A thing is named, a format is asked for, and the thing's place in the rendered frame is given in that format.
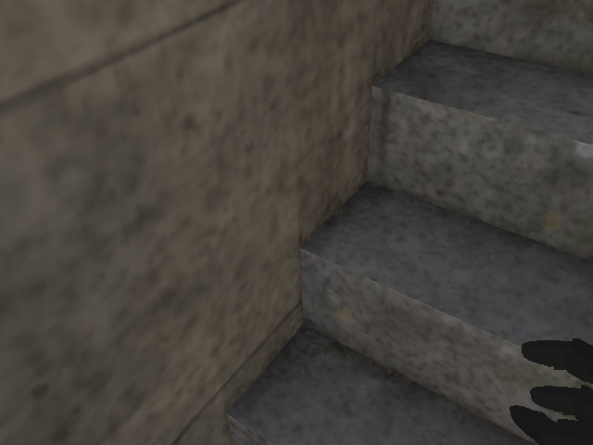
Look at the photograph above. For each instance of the right robot hand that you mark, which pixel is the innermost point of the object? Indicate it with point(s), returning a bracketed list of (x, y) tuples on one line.
[(577, 358)]

